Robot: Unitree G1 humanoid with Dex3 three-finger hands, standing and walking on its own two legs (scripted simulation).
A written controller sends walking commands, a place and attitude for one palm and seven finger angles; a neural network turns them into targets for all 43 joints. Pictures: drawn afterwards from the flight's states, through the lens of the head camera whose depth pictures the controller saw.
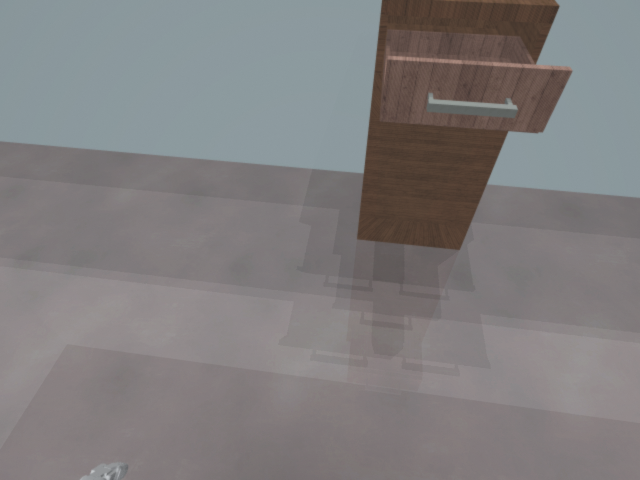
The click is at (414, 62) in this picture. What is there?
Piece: drawer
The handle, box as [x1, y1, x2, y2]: [427, 93, 517, 117]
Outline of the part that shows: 428,93 427,111 514,117 517,110 516,106 512,104 510,98 506,98 504,104 437,100 432,98 432,93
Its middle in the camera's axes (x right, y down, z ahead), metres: +0.33 -0.30 +0.87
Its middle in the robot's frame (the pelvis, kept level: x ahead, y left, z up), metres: +0.87 -0.29 +0.04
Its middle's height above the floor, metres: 0.81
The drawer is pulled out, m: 0.27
